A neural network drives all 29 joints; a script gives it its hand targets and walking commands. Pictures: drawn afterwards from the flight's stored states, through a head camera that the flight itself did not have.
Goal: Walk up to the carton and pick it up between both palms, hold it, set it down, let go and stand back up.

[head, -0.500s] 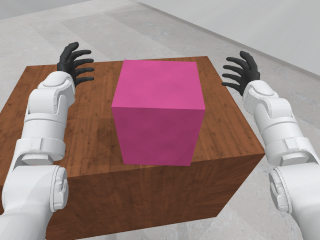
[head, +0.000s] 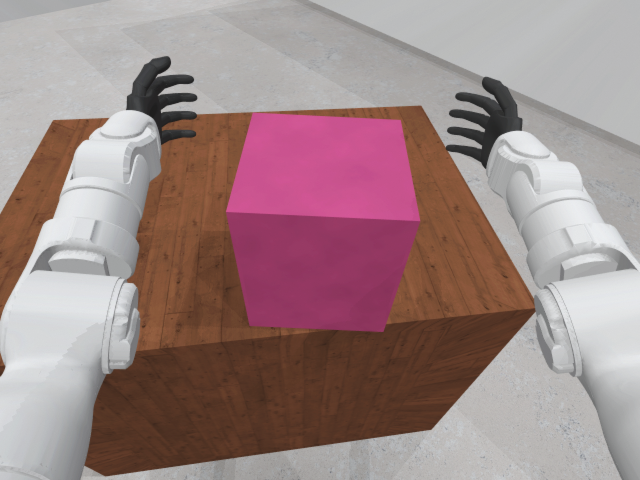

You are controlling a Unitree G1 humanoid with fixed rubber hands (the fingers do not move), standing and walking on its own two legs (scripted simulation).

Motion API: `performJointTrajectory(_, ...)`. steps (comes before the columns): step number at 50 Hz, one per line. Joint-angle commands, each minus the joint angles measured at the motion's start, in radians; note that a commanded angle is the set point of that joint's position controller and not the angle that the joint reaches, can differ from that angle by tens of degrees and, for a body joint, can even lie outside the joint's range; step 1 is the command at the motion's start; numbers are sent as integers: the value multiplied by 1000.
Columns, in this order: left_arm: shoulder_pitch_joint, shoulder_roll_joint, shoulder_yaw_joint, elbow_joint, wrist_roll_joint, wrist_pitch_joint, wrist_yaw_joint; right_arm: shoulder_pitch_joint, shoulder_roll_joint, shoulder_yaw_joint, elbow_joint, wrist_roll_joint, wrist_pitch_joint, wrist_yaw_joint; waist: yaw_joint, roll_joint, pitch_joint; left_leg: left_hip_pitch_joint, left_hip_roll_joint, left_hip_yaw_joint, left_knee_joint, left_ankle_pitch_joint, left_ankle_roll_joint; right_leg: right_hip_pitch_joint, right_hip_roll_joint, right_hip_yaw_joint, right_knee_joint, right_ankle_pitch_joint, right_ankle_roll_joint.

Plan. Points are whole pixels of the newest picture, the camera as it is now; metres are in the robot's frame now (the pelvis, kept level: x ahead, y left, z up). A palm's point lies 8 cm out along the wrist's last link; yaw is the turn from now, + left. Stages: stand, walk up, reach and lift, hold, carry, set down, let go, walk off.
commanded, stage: reach and lift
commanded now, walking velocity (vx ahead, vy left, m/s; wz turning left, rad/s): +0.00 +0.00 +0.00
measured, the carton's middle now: (321, 227) +0.45 +0.01 +0.05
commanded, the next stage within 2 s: none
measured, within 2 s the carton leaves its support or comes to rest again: neither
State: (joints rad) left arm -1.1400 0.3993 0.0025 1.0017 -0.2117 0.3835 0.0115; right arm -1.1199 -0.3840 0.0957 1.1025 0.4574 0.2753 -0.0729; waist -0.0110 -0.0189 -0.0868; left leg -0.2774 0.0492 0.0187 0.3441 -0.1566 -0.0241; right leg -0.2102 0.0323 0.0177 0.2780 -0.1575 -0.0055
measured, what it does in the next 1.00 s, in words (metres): stands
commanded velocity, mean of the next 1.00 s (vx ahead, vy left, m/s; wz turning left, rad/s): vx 0.00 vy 0.00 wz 0.00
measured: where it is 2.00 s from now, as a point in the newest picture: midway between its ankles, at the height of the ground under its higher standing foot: outside the picture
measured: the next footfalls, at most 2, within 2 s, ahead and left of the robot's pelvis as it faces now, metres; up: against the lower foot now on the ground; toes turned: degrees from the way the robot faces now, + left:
none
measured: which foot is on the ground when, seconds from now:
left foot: down 0.00-1.00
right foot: down 0.00-1.00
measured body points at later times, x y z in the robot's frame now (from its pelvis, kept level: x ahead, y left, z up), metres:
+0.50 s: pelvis -0.01 +0.00 -0.01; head +0.02 +0.01 +0.44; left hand +0.45 +0.21 +0.12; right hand +0.45 -0.18 +0.12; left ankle +0.01 +0.13 -0.75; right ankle -0.02 -0.11 -0.75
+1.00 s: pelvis -0.01 +0.00 -0.01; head +0.03 +0.02 +0.44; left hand +0.46 +0.17 +0.11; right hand +0.45 -0.15 +0.11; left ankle +0.01 +0.13 -0.75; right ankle -0.02 -0.11 -0.75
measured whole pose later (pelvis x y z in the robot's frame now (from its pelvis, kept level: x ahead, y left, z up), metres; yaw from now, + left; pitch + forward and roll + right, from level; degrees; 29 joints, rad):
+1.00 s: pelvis -0.01 +0.00 -0.01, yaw +0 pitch +15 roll -1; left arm -1.05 0.19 0.03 1.35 -0.14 -0.18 0.06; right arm -0.99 -0.17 0.02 1.25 0.29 -0.10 -0.11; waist 0.00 -0.02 -0.20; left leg -0.54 0.05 0.01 0.45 -0.17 -0.03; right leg -0.48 0.03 0.01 0.41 -0.19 -0.01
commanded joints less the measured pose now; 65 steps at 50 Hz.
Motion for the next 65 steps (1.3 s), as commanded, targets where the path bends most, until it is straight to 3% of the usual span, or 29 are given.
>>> performJointTrajectory(1,-298,88,24,-93,20,-95,-7,-303,-96,-34,-114,-24,-78,-9,3,40,-412,250,-44,15,50,347,-12,78,23,-36,26,386,42)
performJointTrajectory(8,-331,60,11,-83,12,-249,17,-306,-63,-97,-153,-99,-181,-17,4,67,-479,259,-39,17,70,300,-29,-42,24,-55,26,256,31)
performJointTrajectory(13,-340,45,-9,35,-9,-343,36,-307,-42,-103,-80,-126,-228,-18,8,60,-517,223,-34,12,94,253,-29,-116,15,-54,43,199,27)
performJointTrajectory(19,-280,28,-23,238,-12,-456,15,-255,-9,-64,56,-116,-304,-21,14,17,-487,123,-35,12,119,262,-23,-121,3,-47,81,227,36)
performJointTrajectory(26,-334,12,-61,263,-41,-587,16,-279,-10,-46,54,-100,-401,-9,5,52,-575,99,-36,15,159,311,-47,-182,-2,-55,117,247,31)
performJointTrajectory(33,-332,-17,-82,276,-62,-599,28,-284,-5,-29,78,-81,-412,-6,1,56,-622,93,-32,11,178,305,-49,-237,-4,-57,124,217,23)
performJointTrajectory(40,-304,-57,-33,269,-11,-598,32,-274,45,-31,56,-101,-409,-16,14,25,-621,65,-35,15,169,324,-39,-190,-7,-50,126,257,32)
performJointTrajectory(54,-305,-198,145,146,198,-520,91,-259,185,-206,-7,-287,-354,-71,16,40,-548,142,-36,40,134,329,-47,-132,10,-46,85,220,23)
performJointTrajectory(65,-310,-258,219,40,278,-459,98,-256,261,-275,-93,-371,-327,-68,20,37,-532,182,-41,61,127,377,-44,-49,19,-47,75,276,34)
